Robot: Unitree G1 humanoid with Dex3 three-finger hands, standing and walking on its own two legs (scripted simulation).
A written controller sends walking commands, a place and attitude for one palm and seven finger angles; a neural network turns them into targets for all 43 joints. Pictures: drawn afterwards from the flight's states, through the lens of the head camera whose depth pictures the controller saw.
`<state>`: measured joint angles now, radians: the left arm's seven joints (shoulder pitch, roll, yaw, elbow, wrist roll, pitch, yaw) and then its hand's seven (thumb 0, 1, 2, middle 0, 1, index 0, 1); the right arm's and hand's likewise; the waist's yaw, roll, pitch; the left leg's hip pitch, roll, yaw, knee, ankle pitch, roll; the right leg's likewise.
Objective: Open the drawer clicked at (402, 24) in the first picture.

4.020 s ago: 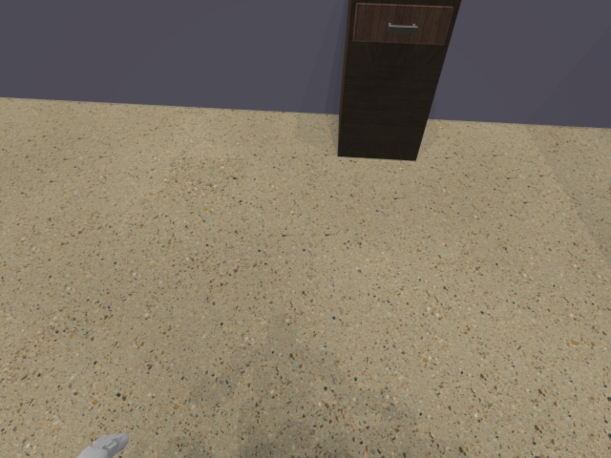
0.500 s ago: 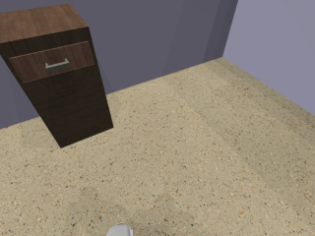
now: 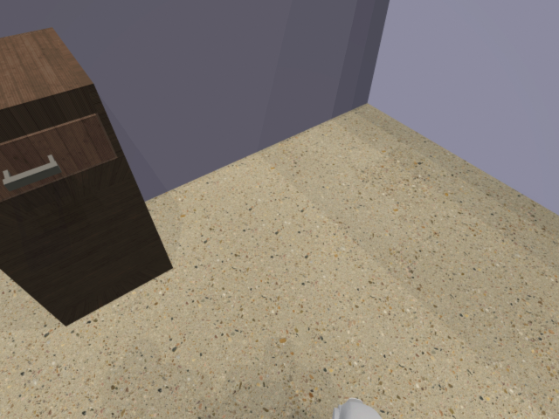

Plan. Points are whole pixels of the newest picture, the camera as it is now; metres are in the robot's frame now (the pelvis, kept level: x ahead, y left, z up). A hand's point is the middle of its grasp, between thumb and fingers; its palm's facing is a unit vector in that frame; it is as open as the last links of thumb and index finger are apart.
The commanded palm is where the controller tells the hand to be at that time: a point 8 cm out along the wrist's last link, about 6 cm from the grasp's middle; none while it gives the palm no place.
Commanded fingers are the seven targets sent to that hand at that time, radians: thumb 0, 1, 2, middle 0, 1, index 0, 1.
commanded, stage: turn to face it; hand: left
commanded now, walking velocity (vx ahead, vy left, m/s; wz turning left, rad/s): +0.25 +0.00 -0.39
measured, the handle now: (31, 170) +0.64 +0.66 -0.08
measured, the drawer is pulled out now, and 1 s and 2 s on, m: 0.00 0.00 0.00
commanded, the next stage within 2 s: take the last steps up to it in 1.30 s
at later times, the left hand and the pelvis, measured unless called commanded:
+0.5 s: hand (211, 380) +0.22 +0.14 -0.17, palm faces +0.14 -0.97 -0.20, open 7.2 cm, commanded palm none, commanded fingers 0.00 0.90 0.90 -0.20 -0.30 -0.20 -0.30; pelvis +0.14 -0.05 +0.00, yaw +7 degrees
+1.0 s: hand (178, 403) +0.18 +0.18 -0.16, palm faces +0.40 -0.87 -0.29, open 7.4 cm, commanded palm none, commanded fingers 0.00 0.90 0.90 -0.20 -0.30 -0.20 -0.30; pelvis +0.16 -0.06 -0.01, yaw +23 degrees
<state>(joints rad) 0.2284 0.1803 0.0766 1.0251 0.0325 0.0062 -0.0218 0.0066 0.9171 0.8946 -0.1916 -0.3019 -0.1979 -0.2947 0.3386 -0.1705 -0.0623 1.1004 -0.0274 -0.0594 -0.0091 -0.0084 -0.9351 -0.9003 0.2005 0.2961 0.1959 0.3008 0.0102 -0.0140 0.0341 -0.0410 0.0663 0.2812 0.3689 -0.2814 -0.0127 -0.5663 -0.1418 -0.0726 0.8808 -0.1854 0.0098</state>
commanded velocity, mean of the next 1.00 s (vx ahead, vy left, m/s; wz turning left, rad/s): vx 0.01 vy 0.00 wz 0.52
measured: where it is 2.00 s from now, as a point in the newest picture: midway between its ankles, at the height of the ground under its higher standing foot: outside the picture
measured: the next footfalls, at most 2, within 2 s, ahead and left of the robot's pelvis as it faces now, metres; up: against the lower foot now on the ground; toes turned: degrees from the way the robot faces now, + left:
right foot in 0.12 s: +0.20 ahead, -0.15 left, +0.00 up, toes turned -12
left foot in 0.58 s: +0.22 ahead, +0.08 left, +0.00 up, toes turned +20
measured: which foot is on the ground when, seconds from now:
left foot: down 0.00-0.12, up 0.14-0.56, down 0.58-1.00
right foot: up 0.00-0.10, down 0.12-0.60, up 0.62-1.00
